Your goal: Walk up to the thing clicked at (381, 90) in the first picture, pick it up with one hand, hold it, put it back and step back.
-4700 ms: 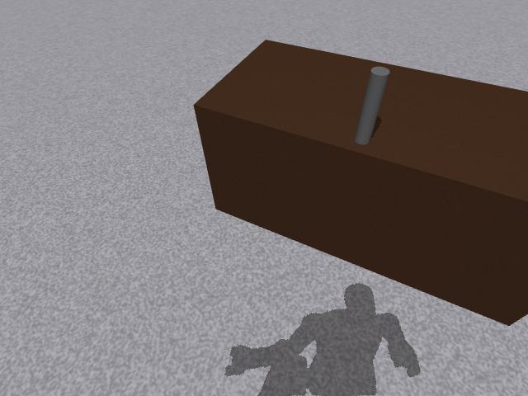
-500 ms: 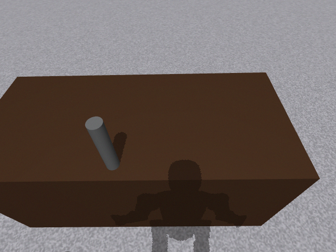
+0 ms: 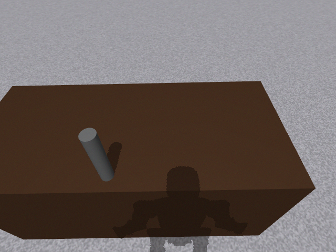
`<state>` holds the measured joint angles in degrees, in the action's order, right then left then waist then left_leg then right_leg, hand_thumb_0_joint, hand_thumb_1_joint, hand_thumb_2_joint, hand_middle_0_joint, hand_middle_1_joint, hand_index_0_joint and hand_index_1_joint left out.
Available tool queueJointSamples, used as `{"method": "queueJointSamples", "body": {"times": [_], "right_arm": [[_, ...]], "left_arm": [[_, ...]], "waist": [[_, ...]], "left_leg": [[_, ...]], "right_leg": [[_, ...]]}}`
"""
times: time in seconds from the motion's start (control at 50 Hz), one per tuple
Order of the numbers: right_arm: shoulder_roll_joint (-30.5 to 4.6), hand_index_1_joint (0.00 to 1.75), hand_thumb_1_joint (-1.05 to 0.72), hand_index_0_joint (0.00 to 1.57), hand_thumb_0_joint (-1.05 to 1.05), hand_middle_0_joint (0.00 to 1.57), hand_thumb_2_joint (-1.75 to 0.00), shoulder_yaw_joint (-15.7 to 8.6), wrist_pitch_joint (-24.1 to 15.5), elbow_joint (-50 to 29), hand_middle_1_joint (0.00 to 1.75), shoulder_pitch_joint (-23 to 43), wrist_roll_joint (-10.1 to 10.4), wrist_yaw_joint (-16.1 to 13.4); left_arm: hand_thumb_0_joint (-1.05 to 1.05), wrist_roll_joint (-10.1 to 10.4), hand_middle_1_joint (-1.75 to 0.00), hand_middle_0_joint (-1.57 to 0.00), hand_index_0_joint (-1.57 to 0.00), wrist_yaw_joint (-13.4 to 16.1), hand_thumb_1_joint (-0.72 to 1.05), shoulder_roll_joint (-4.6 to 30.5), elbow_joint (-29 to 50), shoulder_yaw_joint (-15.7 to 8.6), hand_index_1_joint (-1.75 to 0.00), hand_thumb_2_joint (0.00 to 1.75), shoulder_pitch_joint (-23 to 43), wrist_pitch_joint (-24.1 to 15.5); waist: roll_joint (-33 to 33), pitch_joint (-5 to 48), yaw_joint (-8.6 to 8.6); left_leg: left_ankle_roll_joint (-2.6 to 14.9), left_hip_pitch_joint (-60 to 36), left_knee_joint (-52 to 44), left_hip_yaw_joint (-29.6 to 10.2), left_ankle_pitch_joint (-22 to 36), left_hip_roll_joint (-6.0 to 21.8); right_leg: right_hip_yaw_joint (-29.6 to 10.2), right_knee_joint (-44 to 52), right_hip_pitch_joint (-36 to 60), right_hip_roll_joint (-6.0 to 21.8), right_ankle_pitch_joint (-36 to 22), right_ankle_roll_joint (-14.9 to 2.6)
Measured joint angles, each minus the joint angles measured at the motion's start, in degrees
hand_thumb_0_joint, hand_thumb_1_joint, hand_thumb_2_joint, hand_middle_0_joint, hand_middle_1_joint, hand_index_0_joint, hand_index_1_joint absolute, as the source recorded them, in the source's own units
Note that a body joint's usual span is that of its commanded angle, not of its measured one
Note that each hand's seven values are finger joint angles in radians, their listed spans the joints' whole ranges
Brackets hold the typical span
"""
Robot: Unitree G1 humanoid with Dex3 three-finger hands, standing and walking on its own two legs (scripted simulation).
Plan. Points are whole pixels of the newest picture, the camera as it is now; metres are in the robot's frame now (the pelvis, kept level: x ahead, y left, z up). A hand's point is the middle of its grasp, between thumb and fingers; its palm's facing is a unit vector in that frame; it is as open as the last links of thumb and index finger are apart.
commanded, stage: stand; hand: left
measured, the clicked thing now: (98, 157) +0.40 +0.24 -0.07
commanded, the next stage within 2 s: go down in 1.76 s
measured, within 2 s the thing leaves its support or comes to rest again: neither
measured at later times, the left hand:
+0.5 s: hand out of the picture +0.10 +0.24 -0.15, palm faces -0.03 -0.94 -0.35, open 7.4 cm
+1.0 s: hand out of the picture +0.09 +0.23 -0.16, palm faces -0.03 -0.94 -0.35, open 7.4 cm
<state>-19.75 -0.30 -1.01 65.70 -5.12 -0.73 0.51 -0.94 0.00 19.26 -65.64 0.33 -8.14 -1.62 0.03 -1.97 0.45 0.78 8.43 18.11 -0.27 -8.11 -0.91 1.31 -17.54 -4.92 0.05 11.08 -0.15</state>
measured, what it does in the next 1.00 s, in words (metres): stands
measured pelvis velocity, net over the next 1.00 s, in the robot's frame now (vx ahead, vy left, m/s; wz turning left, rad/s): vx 0.01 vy -0.02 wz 0.00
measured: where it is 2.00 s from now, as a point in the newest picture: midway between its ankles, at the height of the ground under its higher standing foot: outside the picture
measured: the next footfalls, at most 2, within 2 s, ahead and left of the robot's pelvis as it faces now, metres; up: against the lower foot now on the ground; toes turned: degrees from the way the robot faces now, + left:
none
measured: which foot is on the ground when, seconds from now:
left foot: down 0.00-1.00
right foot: down 0.00-1.00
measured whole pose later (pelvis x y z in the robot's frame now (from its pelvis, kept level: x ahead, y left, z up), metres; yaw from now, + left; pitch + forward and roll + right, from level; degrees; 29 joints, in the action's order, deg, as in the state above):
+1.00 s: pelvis +0.01 -0.02 +0.00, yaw +0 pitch -2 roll +0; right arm -20.0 0.6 -0.7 65.0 -5.3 -0.7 -0.3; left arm -0.6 0.3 19.8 -65.2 -0.3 -6.6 -1.0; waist -0.4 -2.4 0.4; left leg -0.7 6.4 17.4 -0.5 -9.1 0.6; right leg 1.4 -16.1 -2.7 -1.5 11.6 -1.6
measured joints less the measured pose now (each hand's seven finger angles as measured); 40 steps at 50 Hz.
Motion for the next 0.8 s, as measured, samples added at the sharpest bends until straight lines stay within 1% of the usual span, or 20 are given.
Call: {"method": "queueJointSamples", "body": {"times": [0.3, 0.8], "right_arm": [[-0.27, 0.3, -0.9, 0.2, 0.01, 0.21, -0.9, 0.54, 0.13, 0.11, 0.3, 0.11, 0.02, -0.41], [-0.37, 0.3, -0.9, 0.2, 0.01, 0.21, -0.9, 0.89, 0.09, -0.31, 0.3, -0.11, 0.05, -0.78]], "left_arm": [[0.01, 0.21, -0.3, -0.2, -0.2, 0.19, 0.91, 0.45, 0.57, -0.34, -0.3, 0.9, 1.87, 0.18], [0.01, 0.34, -0.3, -0.2, -0.2, 0.15, 0.9, 0.34, 0.41, -0.62, -0.3, 0.9, 1.96, 0.56]], "waist": [[-0.39, 0.01, 0.39], [-0.5, -0.51, -0.01]], "left_leg": [[-0.77, -0.87, -0.43, -0.23, -0.61, 0.67], [-1.4, -1.98, -1.02, -0.29, -0.91, 1.31]], "right_leg": [[0.17, 0.75, 1.01, -0.69, 0.46, -0.7], [0.16, 1.57, 2.16, -1.34, 0.58, -1.36]]}}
